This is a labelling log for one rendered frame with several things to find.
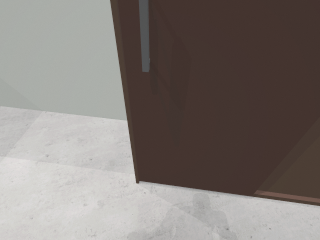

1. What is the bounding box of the handle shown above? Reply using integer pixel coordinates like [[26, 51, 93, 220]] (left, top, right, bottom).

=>
[[139, 0, 150, 72]]

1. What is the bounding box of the wardrobe door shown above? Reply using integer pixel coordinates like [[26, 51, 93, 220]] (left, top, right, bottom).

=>
[[117, 0, 320, 196], [257, 117, 320, 199]]

